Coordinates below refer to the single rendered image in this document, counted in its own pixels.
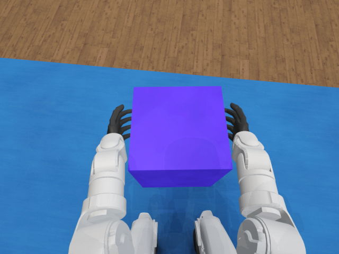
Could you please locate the right robot hand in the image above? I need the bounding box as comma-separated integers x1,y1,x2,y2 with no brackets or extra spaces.
224,103,249,142

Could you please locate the robot right forearm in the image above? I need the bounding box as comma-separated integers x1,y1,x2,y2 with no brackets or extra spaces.
231,131,298,231

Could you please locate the robot left forearm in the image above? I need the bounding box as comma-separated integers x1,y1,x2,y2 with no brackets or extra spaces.
68,133,127,254

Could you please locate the carton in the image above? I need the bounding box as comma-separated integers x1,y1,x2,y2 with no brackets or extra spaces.
128,86,233,187

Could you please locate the robot right upper arm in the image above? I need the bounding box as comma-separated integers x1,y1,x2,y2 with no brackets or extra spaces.
236,216,306,254

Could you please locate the right robot shin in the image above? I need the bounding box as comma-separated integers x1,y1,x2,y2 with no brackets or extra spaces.
199,210,219,254

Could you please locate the robot right thigh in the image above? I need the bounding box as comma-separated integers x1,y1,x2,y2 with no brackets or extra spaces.
194,215,237,254

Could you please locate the robot left upper arm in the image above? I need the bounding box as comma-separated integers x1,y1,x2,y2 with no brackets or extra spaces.
69,219,135,254

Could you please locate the left robot hand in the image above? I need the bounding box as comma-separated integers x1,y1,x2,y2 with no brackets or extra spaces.
107,104,132,140

